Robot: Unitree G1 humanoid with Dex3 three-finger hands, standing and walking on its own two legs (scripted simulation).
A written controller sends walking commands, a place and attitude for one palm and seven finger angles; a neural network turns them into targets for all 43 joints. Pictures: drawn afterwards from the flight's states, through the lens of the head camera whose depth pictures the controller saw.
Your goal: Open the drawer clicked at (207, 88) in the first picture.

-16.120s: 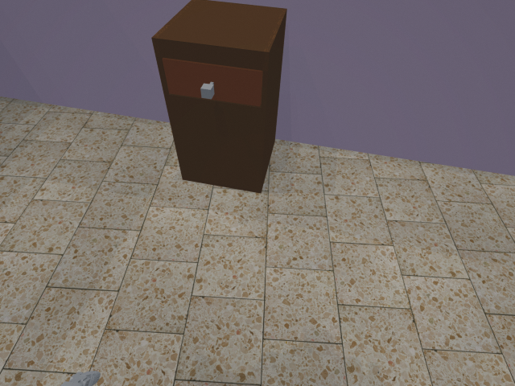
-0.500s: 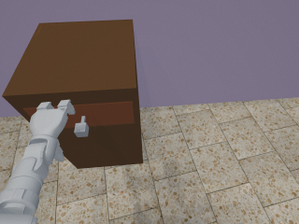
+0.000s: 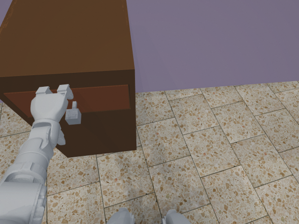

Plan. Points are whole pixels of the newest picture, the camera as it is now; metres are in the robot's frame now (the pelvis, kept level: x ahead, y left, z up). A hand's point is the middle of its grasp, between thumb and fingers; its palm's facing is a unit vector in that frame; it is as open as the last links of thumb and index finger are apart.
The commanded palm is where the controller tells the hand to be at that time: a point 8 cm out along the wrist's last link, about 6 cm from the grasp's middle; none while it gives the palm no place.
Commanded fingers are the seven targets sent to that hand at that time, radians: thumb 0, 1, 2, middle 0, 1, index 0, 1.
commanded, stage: move the hooked fingers above the handle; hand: left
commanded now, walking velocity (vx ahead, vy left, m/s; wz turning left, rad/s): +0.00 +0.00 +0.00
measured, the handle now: (74, 111) +0.48 +0.26 -0.10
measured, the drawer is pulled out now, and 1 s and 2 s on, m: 0.00 0.00 0.00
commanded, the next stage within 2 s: lower the fingers behind the handle in 0.82 s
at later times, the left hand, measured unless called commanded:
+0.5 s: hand (64, 112) +0.44 +0.26 -0.04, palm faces -0.07 -0.02 -1.00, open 13.8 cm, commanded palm +0.42 +0.25 +0.02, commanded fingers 0.00 -0.50 0.30 -0.30 -1.20 -0.30 -1.20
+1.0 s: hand (59, 116) +0.43 +0.27 -0.04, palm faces -0.07 -0.02 -1.00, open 13.8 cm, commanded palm +0.42 +0.26 +0.01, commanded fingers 0.00 -0.50 0.30 -0.30 -1.20 -0.30 -1.20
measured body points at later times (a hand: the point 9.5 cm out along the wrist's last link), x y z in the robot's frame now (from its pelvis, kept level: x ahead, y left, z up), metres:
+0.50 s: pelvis -0.01 -0.01 -0.01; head +0.11 +0.01 +0.43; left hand +0.44 +0.26 +0.02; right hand +0.02 -0.28 -0.13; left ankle +0.00 +0.07 -0.68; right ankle -0.01 -0.12 -0.67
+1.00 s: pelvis +0.00 -0.02 -0.01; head +0.12 +0.00 +0.43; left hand +0.43 +0.27 +0.02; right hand +0.06 -0.29 -0.13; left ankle +0.00 +0.07 -0.68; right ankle -0.01 -0.12 -0.68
